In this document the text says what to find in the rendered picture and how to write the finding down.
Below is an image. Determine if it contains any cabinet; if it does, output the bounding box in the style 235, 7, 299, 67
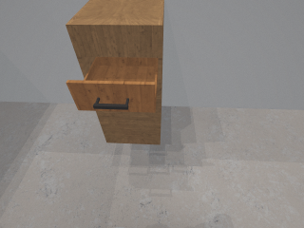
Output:
66, 0, 164, 145

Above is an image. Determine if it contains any drawer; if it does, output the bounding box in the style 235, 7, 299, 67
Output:
66, 57, 159, 113

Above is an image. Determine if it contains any handle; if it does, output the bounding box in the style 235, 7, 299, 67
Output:
93, 97, 129, 110

